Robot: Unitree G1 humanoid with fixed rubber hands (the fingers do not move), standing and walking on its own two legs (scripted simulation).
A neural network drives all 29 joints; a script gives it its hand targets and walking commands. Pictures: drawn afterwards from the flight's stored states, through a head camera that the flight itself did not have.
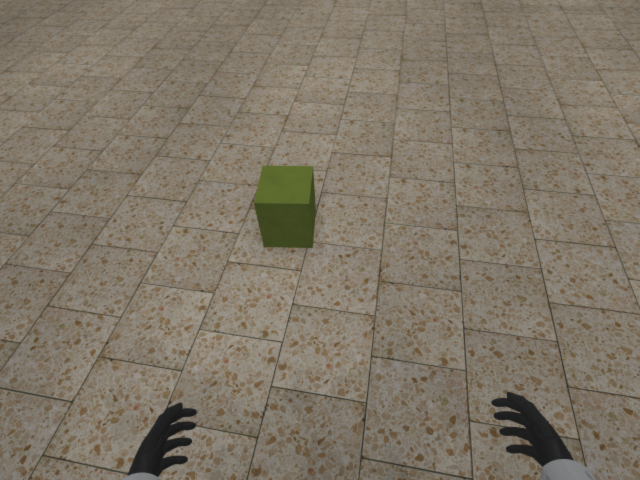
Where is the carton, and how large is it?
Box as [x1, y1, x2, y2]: [254, 166, 315, 247]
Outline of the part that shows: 262,166 254,200 254,205 264,246 312,247 315,215 312,166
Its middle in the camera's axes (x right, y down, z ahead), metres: -0.13 -0.13 +1.55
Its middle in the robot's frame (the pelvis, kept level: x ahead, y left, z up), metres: +1.17 +0.18 -0.62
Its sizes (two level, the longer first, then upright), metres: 0.210 0.200 0.250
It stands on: the floor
